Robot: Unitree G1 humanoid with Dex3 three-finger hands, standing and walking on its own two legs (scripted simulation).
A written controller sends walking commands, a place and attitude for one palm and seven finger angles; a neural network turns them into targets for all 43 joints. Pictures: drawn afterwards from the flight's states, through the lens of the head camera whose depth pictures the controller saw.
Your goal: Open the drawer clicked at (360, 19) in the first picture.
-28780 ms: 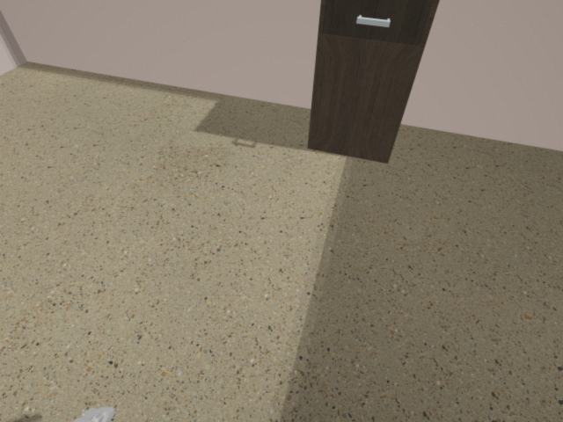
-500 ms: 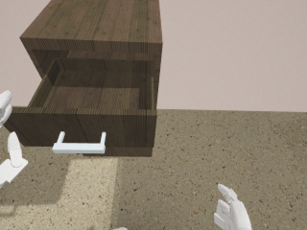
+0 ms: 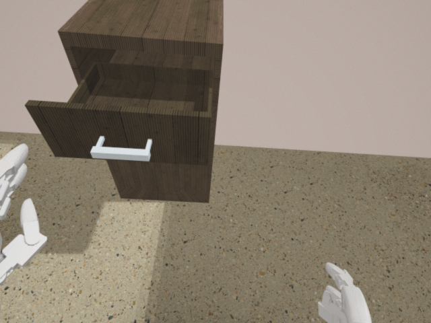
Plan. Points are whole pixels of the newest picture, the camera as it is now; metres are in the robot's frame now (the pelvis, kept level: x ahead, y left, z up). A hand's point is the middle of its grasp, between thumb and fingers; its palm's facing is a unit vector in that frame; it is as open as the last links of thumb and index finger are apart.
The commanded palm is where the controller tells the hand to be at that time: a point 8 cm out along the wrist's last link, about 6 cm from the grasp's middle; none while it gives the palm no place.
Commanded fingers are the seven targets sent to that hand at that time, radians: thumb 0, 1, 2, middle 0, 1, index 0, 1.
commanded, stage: stop stepping back and stand still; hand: left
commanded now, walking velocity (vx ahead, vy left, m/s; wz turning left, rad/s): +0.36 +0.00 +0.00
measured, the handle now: (123, 147) +0.51 +0.26 -0.02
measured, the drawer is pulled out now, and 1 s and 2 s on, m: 0.29 0.29 0.29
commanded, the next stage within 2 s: let the arm hang, fingers relaxed in 0.84 s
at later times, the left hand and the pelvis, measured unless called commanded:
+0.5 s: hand out of the picture +0.07 +0.22 +0.18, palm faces +0.38 -0.80 -0.46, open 7.4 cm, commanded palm +0.02 +0.26 +0.18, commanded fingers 0.00 0.90 0.90 -0.20 -0.30 -0.20 -0.30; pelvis -0.11 -0.02 +0.00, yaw +1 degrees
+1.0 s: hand out of the picture +0.08 +0.21 +0.13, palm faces +0.31 -0.83 -0.46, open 7.4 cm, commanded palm none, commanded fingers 0.00 0.90 0.90 -0.20 -0.30 -0.20 -0.30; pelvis -0.13 -0.02 -0.01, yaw +2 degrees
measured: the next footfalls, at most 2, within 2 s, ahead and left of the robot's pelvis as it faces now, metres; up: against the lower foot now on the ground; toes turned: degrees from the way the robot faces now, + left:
left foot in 0.32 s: -0.03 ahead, +0.11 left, +0.00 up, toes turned +3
right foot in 0.60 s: -0.08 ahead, -0.13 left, +0.00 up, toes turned +3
